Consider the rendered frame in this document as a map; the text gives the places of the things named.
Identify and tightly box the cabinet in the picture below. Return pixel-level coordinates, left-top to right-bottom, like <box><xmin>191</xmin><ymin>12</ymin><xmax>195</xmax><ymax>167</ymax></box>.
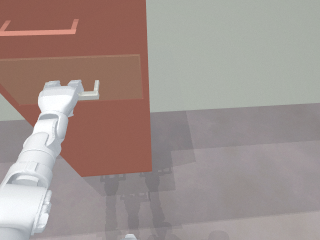
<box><xmin>0</xmin><ymin>0</ymin><xmax>152</xmax><ymax>177</ymax></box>

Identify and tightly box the handle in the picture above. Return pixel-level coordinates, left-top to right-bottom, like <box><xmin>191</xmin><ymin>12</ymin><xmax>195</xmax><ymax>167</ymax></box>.
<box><xmin>43</xmin><ymin>80</ymin><xmax>100</xmax><ymax>101</ymax></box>
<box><xmin>0</xmin><ymin>29</ymin><xmax>79</xmax><ymax>44</ymax></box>

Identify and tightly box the left robot shin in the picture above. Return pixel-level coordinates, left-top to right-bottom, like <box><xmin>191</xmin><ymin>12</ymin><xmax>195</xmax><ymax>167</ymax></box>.
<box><xmin>125</xmin><ymin>234</ymin><xmax>136</xmax><ymax>239</ymax></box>

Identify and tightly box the left robot hand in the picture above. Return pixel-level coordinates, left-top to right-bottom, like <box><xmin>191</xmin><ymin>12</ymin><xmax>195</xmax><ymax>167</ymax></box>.
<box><xmin>38</xmin><ymin>79</ymin><xmax>84</xmax><ymax>118</ymax></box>

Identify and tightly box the left robot upper arm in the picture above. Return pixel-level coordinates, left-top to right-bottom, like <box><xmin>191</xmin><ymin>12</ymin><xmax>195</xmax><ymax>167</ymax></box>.
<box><xmin>0</xmin><ymin>183</ymin><xmax>52</xmax><ymax>240</ymax></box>

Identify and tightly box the robot left forearm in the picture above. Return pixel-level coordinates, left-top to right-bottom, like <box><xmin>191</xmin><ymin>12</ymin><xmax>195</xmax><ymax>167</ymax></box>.
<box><xmin>0</xmin><ymin>110</ymin><xmax>69</xmax><ymax>192</ymax></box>

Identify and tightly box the drawer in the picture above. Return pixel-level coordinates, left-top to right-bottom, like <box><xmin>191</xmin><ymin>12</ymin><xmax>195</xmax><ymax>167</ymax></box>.
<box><xmin>0</xmin><ymin>54</ymin><xmax>142</xmax><ymax>105</ymax></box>

